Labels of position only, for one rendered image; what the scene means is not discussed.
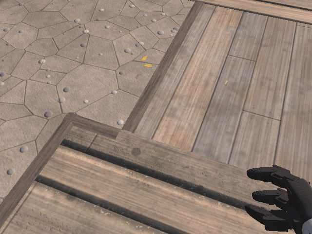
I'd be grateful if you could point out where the right robot hand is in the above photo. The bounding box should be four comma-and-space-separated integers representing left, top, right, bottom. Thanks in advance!
245, 165, 312, 234

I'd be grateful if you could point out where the right robot forearm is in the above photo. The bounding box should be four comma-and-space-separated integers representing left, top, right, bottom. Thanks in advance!
301, 218, 312, 234

